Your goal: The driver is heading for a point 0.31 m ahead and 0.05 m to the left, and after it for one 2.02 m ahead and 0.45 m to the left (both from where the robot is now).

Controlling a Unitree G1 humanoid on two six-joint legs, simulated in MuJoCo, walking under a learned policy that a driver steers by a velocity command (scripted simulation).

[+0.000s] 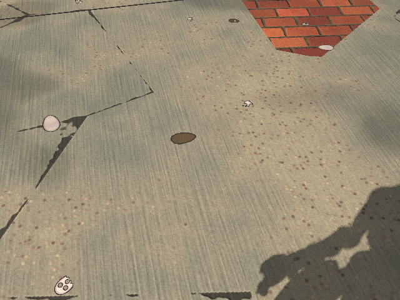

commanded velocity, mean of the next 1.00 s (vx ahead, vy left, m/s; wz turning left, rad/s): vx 0.04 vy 0.00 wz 0.00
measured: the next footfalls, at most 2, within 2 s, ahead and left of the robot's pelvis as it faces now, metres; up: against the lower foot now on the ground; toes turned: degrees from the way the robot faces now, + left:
left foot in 1.50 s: +0.36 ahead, +0.06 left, +0.00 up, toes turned +12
right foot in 2.00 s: +0.41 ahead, -0.14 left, +0.00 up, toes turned +30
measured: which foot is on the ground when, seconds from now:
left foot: down 0.00-1.00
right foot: down 0.00-1.00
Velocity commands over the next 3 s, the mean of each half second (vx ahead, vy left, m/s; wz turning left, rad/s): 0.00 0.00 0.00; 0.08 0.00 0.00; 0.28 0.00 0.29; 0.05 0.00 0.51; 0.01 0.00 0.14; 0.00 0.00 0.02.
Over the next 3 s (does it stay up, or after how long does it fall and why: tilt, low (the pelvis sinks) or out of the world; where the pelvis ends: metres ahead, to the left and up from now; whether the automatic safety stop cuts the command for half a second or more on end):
stays up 0.30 -0.05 0.00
